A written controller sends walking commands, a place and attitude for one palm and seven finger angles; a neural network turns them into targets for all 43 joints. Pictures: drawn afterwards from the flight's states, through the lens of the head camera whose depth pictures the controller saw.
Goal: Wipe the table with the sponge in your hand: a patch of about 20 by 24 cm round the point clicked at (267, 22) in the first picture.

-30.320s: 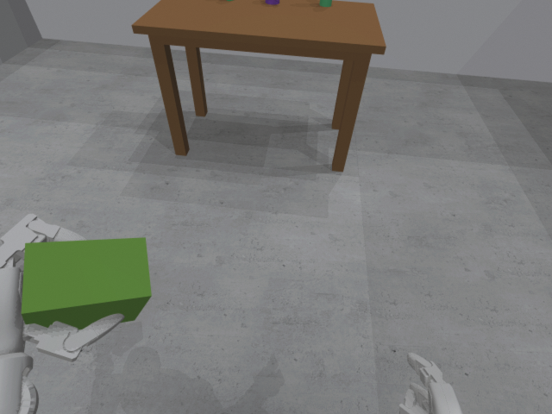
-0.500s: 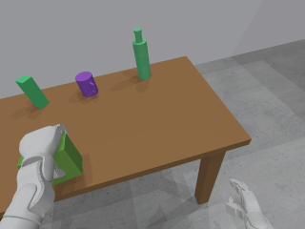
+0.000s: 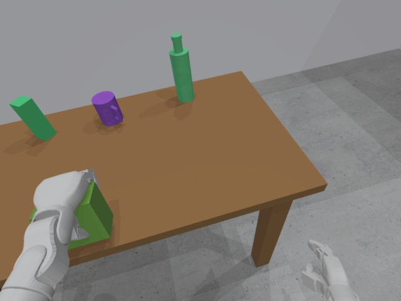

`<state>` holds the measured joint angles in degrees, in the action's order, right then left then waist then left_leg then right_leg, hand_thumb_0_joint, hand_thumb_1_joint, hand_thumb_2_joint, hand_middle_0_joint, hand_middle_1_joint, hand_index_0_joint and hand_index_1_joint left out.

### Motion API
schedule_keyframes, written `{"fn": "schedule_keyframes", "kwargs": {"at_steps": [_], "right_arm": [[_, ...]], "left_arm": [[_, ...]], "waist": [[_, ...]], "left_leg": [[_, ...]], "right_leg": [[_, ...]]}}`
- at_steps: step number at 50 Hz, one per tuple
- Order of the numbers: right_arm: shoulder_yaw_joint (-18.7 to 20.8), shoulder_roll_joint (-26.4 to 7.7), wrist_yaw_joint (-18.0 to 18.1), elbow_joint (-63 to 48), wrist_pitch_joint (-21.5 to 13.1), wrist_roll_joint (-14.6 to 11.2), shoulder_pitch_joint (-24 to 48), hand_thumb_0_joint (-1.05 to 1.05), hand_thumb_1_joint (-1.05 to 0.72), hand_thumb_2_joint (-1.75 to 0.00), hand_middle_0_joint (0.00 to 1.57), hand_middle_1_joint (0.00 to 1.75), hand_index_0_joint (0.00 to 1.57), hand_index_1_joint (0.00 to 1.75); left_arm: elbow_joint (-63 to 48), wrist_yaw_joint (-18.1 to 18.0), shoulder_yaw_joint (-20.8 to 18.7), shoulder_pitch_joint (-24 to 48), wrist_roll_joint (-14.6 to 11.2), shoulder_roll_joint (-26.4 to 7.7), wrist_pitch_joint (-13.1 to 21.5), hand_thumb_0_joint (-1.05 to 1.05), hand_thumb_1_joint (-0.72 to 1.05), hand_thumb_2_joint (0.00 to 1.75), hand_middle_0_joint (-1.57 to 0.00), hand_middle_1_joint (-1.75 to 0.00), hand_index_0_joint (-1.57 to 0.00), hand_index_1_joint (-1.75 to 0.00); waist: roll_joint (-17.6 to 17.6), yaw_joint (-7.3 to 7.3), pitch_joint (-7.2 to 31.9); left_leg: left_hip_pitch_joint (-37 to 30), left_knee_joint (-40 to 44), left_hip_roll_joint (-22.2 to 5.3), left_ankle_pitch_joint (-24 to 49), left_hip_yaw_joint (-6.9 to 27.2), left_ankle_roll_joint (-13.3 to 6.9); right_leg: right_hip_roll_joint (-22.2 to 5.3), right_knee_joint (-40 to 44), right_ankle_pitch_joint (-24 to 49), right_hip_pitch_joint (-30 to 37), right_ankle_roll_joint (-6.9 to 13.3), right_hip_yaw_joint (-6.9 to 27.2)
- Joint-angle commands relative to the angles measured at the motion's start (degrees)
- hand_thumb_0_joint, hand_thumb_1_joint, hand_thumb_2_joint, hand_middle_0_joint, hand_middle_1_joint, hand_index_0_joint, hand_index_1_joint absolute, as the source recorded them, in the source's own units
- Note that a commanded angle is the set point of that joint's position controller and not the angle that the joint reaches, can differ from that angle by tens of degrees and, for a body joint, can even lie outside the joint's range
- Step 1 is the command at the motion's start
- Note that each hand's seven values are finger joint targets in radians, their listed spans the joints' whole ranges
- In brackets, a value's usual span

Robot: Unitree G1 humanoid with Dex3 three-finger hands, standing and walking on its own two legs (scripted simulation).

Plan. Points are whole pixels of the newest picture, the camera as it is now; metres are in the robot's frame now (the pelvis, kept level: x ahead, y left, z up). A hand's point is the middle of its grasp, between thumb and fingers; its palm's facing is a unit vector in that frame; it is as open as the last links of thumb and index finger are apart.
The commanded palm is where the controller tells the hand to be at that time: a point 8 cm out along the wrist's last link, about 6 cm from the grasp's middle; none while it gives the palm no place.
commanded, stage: move the sponge above the wiping area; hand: left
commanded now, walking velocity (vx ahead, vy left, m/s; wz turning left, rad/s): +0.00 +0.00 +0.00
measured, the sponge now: (79, 222) +0.25 +0.30 +0.01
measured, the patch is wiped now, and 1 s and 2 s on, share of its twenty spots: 0.00 0.00 0.00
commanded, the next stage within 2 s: none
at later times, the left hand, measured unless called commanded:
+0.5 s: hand (72, 213) +0.25 +0.30 +0.05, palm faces -0.12 -0.09 -0.99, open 10.6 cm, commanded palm +0.24 +0.31 +0.14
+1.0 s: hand (75, 201) +0.26 +0.29 +0.07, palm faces +0.01 -0.04 -1.00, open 10.6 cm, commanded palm +0.24 +0.31 +0.14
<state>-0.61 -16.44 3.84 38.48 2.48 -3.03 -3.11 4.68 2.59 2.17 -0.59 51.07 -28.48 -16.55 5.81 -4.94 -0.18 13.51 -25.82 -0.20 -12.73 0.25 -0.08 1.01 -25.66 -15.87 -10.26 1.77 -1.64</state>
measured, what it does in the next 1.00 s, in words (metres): stands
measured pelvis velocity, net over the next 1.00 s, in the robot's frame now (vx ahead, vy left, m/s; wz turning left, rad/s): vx -0.01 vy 0.01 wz -0.01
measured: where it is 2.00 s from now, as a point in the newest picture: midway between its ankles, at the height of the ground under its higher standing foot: outside the picture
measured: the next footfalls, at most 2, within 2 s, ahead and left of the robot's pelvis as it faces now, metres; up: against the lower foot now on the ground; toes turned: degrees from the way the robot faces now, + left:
none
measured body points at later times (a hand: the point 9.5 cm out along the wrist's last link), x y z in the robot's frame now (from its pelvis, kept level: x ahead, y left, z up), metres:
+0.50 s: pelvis -0.01 +0.01 +0.00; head +0.01 -0.02 +0.45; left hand +0.25 +0.30 +0.11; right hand +0.22 -0.21 -0.10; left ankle +0.01 +0.12 -0.74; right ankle -0.03 -0.10 -0.74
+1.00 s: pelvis -0.01 +0.01 +0.00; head +0.00 -0.02 +0.45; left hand +0.26 +0.29 +0.13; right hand +0.21 -0.21 -0.10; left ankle +0.01 +0.12 -0.74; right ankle -0.03 -0.10 -0.74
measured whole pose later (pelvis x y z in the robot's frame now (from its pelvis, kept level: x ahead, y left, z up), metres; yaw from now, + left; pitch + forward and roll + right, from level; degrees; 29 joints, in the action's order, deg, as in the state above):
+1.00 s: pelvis -0.01 +0.01 +0.00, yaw +0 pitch +0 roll -1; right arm -0.1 -14.6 4.2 39.1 1.7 -2.0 -4.5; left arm 2.6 -4.3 2.0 -0.3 54.5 -28.5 -8.0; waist 4.6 -6.3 -0.4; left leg 13.9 -26.4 -0.1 -12.5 -0.2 -0.6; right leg 0.9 -24.7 -14.6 -10.1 1.3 -1.1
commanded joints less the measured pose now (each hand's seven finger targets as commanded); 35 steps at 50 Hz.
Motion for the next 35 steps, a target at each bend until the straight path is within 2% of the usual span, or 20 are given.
{"fn": "schedule_keyframes", "kwargs": {"at_steps": [1, 4, 5, 7, 9, 10, 11, 12, 13, 15, 18, 20, 21, 22, 24, 25, 29, 30, 34, 35], "right_arm": [[2.4, -4.5, 1.3, -8.3, -3.9, 1.4, 7.0, 0.00, -0.90, -0.90, 0.20, 0.30, 0.20, 0.30], [3.0, -5.0, 1.1, -7.1, -3.9, 1.2, 7.6, 0.00, -0.90, -0.90, 0.20, 0.30, 0.20, 0.30], [3.3, -4.7, 0.9, -7.2, -3.8, 1.0, 6.8, 0.00, -0.90, -0.90, 0.20, 0.30, 0.20, 0.30], [3.3, -5.0, 0.4, -7.2, -3.7, 0.5, 7.8, 0.00, -0.90, -0.90, 0.20, 0.30, 0.20, 0.30], [3.1, -5.4, 0.1, -7.3, -3.4, 0.2, 9.6, 0.00, -0.90, -0.90, 0.20, 0.30, 0.20, 0.30], [3.0, -5.3, -0.2, -7.9, -3.1, 0.0, 9.2, 0.00, -0.90, -0.90, 0.20, 0.30, 0.20, 0.30], [2.8, -5.5, -0.6, -8.0, -2.8, -0.4, 9.7, 0.00, -0.90, -0.90, 0.20, 0.30, 0.20, 0.30], [2.6, -5.5, -0.8, -8.8, -2.7, -0.5, 10.1, 0.00, -0.90, -0.90, 0.20, 0.30, 0.20, 0.30], [2.5, -5.8, -0.9, -8.7, -2.3, -0.6, 10.2, 0.00, -0.90, -0.90, 0.20, 0.30, 0.20, 0.30], [2.2, -5.5, -0.9, -10.0, -2.1, -0.7, 10.4, 0.00, -0.90, -0.90, 0.20, 0.30, 0.20, 0.30], [2.1, -5.5, -0.5, -10.0, -2.4, -0.2, 9.3, 0.00, -0.90, -0.90, 0.20, 0.30, 0.20, 0.30], [1.8, -4.9, 0.4, -10.0, -2.9, 0.3, 8.7, 0.00, -0.90, -0.90, 0.20, 0.30, 0.20, 0.30], [1.8, -4.8, 0.7, -9.3, -3.1, 0.5, 8.0, 0.00, -0.90, -0.90, 0.20, 0.30, 0.20, 0.30], [2.1, -4.6, 1.1, -9.0, -3.5, 0.8, 7.9, 0.00, -0.90, -0.90, 0.20, 0.30, 0.20, 0.30], [2.2, -4.7, 1.7, -8.0, -4.2, 1.3, 8.5, 0.00, -0.90, -0.90, 0.20, 0.30, 0.20, 0.30], [2.6, -3.9, 1.7, -8.1, -4.6, 1.3, 7.0, 0.00, -0.90, -0.90, 0.20, 0.30, 0.20, 0.30], [3.0, -4.8, 1.0, -6.3, -4.2, 0.6, 8.3, 0.00, -0.90, -0.90, 0.20, 0.30, 0.20, 0.30], [2.8, -4.6, 0.7, -6.7, -3.8, 0.4, 8.8, 0.00, -0.90, -0.90, 0.20, 0.30, 0.20, 0.30], [2.2, -5.7, -0.2, -7.1, -2.5, -0.9, 11.1, 0.00, -0.90, -0.90, 0.20, 0.30, 0.20, 0.30], [1.7, -5.6, -0.3, -8.1, -2.0, -1.0, 10.9, 0.00, -0.90, -0.90, 0.20, 0.30, 0.20, 0.30]], "left_arm": [[-14.5, -6.8, -14.0, 20.1, 4.5, -20.5, 7.6, 0.00, 0.10, 1.30, -1.20, -1.60, -1.20, -1.60], [-11.5, -11.0, -16.7, 21.6, 5.6, -21.4, 6.9, 0.00, 0.10, 1.30, -1.20, -1.60, -1.20, -1.60], [-11.4, -11.8, -14.3, 22.2, 5.1, -18.4, 6.2, 0.00, 0.10, 1.30, -1.20, -1.60, -1.20, -1.60], [-8.6, -12.6, -14.9, 19.4, 3.5, -18.3, 3.9, 0.00, 0.10, 1.30, -1.20, -1.60, -1.20, -1.60], [-7.0, -11.9, -15.3, 16.0, 2.2, -18.4, 1.0, 0.00, 0.10, 1.30, -1.20, -1.60, -1.20, -1.60], [-6.4, -10.6, -11.4, 14.0, 1.2, -14.6, -0.4, 0.00, 0.10, 1.30, -1.20, -1.60, -1.20, -1.60], [-5.7, -9.3, -11.2, 12.1, 0.9, -15.1, -1.7, 0.00, 0.10, 1.30, -1.20, -1.60, -1.20, -1.60], [-6.6, -7.7, -7.9, 11.4, 0.2, -12.4, -2.4, 0.00, 0.10, 1.30, -1.20, -1.60, -1.20, -1.60], [-6.3, -6.4, -8.2, 10.3, 0.3, -13.5, -3.0, 0.00, 0.10, 1.30, -1.20, -1.60, -1.20, -1.60], [-8.8, -3.7, -4.1, 8.9, -0.5, -9.6, -3.2, 0.00, 0.10, 1.30, -1.20, -1.60, -1.20, -1.60], [-11.6, -2.0, -7.3, 11.3, 0.2, -14.5, 0.3, 0.00, 0.10, 1.30, -1.20, -1.60, -1.20, -1.60], [-14.3, -3.0, -9.3, 16.4, 1.0, -16.8, 3.6, 0.00, 0.10, 1.30, -1.20, -1.60, -1.20, -1.60], [-14.5, -4.2, -11.9, 20.9, 2.6, -20.2, 5.6, 0.00, 0.10, 1.30, -1.20, -1.60, -1.20, -1.60], [-15.2, -5.5, -11.6, 22.7, 3.3, -19.3, 7.2, 0.00, 0.10, 1.30, -1.20, -1.60, -1.20, -1.60], [-17.1, -8.9, -15.8, 25.8, 5.2, -23.5, 9.0, 0.00, 0.10, 1.30, -1.20, -1.60, -1.20, -1.60], [-16.5, -10.2, -13.8, 25.0, 5.0, -20.0, 9.3, 0.00, 0.10, 1.30, -1.20, -1.60, -1.20, -1.60], [-8.9, -12.7, -16.1, 21.6, 3.5, -20.0, 5.6, 0.00, 0.10, 1.30, -1.20, -1.60, -1.20, -1.60], [-7.8, -12.1, -12.9, 21.1, 2.4, -16.5, 3.8, 0.00, 0.10, 1.30, -1.20, -1.60, -1.20, -1.60], [-0.3, -7.6, -8.1, 13.4, 0.2, -12.6, -2.7, 0.00, 0.10, 1.30, -1.20, -1.60, -1.20, -1.60], [-0.9, -5.6, -3.4, 14.4, -0.1, -9.3, -3.8, 0.00, 0.10, 1.30, -1.20, -1.60, -1.20, -1.60]], "waist": [[-1.6, -0.75, 15.7], [2.2, -1.77, 14.9], [2.1, -1.23, 16.8], [0.5, -1.85, 17.3], [0.2, -2.43, 16.9], [-1.7, -1.68, 16.6], [-3.1, -1.65, 15.4], [-3.5, -0.99, 14.8], [-4.9, -1.00, 14.0], [-5.3, 0.02, 12.6], [-7.4, 0.08, 12.6], [-5.1, 0.18, 13.0], [-3.5, 0.17, 13.5], [-2.2, 0.07, 14.1], [3.2, -1.02, 15.6], [4.5, -0.70, 17.1], [3.7, -1.63, 16.0], [2.7, -1.55, 16.6], [-3.5, -0.86, 10.7], [-4.9, -0.33, 10.4]], "left_leg": [[-9.9, -0.6, 2.1, 17.2, 1.9, -3.0], [-9.5, -0.2, 2.0, 17.4, 2.4, -2.3], [-9.1, -0.4, 1.6, 18.0, 1.6, -2.3], [-8.2, -0.1, 1.7, 18.2, 1.7, -1.9], [-7.8, 0.2, 1.9, 17.6, 1.5, -1.9], [-6.7, 0.1, 1.7, 17.6, 0.8, -2.3], [-5.9, 0.4, 2.0, 17.1, 1.3, -2.1], [-5.6, 0.7, 1.8, 16.7, 1.2, -2.3], [-5.2, 0.6, 2.0, 16.3, 1.8, -2.4], [-5.4, 0.5, 1.8, 15.1, 1.3, -3.0], [-5.7, 0.4, 2.2, 13.3, 2.3, -3.4], [-6.8, 0.2, 2.3, 12.0, 2.0, -3.5], [-7.8, 0.3, 2.1, 12.3, 2.6, -3.1], [-8.9, 0.3, 2.0, 12.8, 2.5, -3.1], [-11.3, 0.3, 1.9, 14.0, 3.3, -2.6], [-11.1, 0.0, 1.6, 15.0, 2.7, -2.6], [-9.6, 1.1, 1.3, 15.3, 2.9, -1.5], [-8.4, 1.2, 1.4, 14.8, 2.1, -1.6], [-5.0, 3.1, 1.5, 11.5, 2.2, -1.6], [-4.2, 3.1, 1.7, 10.1, 2.0, -1.9]], "right_leg": [[0.2, 3.0, 18.6, 0.2, 2.0, 3.9], [0.7, 2.9, 16.8, -0.8, 3.1, 5.0], [0.4, 2.3, 17.4, 0.1, 2.7, 3.0], [-0.1, 2.4, 18.5, 1.7, 2.4, 3.3], [-0.1, 2.4, 19.4, 3.2, 2.4, 4.0], [-0.4, 2.2, 20.6, 3.8, 1.7, 2.1], [-0.6, 2.2, 20.5, 3.8, 1.5, 2.6], [-0.8, 2.3, 20.9, 3.8, 1.2, 2.1], [-0.7, 2.2, 20.7, 3.6, 1.2, 2.4], [-0.6, 2.5, 19.8, 2.6, 1.0, 1.5], [-0.5, 3.0, 18.0, 1.7, 0.8, 2.5], [0.0, 3.5, 15.5, 0.6, 1.0, 2.4], [0.2, 3.7, 14.1, -0.5, 1.4, 3.0], [0.2, 3.9, 13.8, -0.9, 1.5, 3.0], [1.0, 4.1, 12.4, -1.7, 2.8, 4.9], [0.6, 3.4, 12.7, -1.0, 2.6, 2.8], [0.8, 3.7, 13.0, -0.1, 3.0, 3.6], [0.3, 3.8, 13.3, 0.9, 2.4, 1.8], [0.1, 4.7, 12.1, 1.1, 1.8, 2.2], [-0.2, 4.9, 11.8, 1.2, 1.4, 0.9]]}}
